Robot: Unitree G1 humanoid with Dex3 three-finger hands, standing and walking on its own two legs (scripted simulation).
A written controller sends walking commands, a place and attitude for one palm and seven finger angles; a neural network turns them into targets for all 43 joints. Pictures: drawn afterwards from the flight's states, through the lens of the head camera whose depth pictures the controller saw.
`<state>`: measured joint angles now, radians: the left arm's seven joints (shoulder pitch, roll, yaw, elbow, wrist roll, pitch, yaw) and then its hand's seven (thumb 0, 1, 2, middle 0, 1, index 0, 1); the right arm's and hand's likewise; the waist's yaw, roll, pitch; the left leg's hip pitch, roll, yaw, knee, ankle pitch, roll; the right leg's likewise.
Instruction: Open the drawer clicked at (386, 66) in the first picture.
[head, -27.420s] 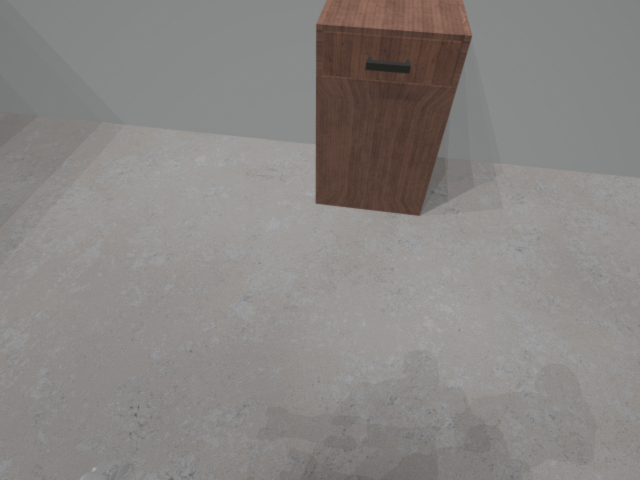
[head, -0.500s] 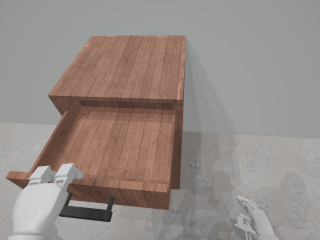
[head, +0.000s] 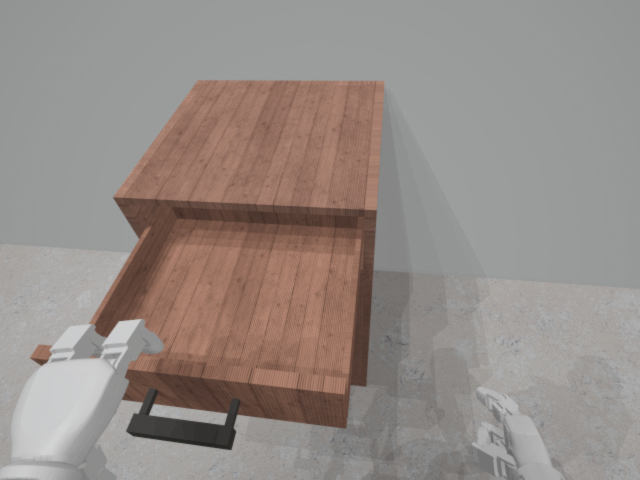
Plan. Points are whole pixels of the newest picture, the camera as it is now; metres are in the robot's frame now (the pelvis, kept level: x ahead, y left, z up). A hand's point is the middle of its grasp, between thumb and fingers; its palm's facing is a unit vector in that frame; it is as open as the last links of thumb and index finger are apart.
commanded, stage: draw the hand back to the body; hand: left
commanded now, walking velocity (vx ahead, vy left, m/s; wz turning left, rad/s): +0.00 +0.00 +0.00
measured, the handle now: (187, 415) +0.20 +0.23 -0.07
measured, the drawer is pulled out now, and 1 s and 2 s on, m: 0.30 0.30 0.30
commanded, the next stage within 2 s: step back with the hand held close in 1.70 s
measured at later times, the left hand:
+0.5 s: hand (96, 407) +0.16 +0.25 +0.09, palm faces +0.04 -0.12 -0.99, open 13.9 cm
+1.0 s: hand (104, 363) +0.18 +0.22 +0.16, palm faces +0.38 -0.85 -0.37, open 12.9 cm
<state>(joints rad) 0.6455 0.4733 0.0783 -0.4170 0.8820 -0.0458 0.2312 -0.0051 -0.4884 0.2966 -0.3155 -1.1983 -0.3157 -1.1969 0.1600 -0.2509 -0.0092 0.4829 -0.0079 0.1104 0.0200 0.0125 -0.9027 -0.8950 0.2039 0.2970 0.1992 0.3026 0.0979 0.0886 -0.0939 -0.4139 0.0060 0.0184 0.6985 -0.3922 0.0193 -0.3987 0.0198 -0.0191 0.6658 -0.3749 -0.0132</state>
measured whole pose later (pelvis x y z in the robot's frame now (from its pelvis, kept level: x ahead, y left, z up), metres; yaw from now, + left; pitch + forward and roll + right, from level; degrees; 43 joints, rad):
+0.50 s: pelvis +0.00 +0.01 +0.00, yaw +0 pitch +5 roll -1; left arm 0.63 0.49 0.06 -0.48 0.87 0.01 0.18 -0.01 -0.49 0.30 -0.32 -1.20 -0.32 -1.20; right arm 0.17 -0.24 0.02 0.47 0.01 0.12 0.02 0.01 -0.90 -0.89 0.20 0.30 0.20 0.30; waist 0.11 0.10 -0.08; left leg -0.37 0.00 0.02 0.66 -0.37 0.03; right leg -0.36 0.01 -0.01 0.62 -0.35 0.00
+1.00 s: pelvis +0.01 +0.00 +0.02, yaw +2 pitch -2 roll -1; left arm 0.57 0.30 0.18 -0.50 -0.02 -0.08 0.15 -0.01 -0.25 0.40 -0.29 -1.04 -0.29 -1.04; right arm 0.21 -0.19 0.05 0.59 0.01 -0.12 -0.08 0.01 -0.90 -0.90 0.20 0.30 0.20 0.30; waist 0.05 0.05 0.00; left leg -0.14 -0.01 -0.02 0.49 -0.31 0.01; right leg -0.11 0.01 -0.05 0.45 -0.30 -0.01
